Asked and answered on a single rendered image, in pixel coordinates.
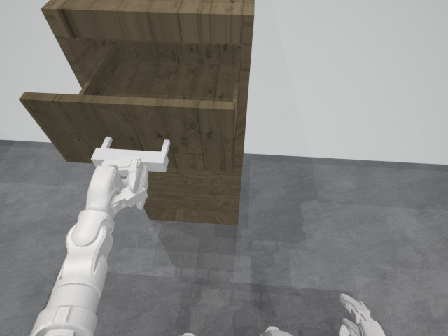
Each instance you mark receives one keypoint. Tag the robot left forearm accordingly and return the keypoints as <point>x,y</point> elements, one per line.
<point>72,307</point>

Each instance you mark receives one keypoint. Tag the cabinet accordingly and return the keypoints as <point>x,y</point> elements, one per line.
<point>84,30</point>

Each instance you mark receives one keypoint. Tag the handle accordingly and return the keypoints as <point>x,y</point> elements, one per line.
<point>156,161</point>

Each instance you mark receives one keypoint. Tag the robot right hand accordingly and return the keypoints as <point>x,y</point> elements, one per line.
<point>361,315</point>

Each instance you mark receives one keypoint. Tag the robot left hand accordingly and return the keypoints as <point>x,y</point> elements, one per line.
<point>106,183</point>

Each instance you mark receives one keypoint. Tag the right robot shin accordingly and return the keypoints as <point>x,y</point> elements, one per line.
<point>271,328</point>

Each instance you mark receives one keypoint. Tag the drawer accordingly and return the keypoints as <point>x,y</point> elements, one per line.
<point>143,92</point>

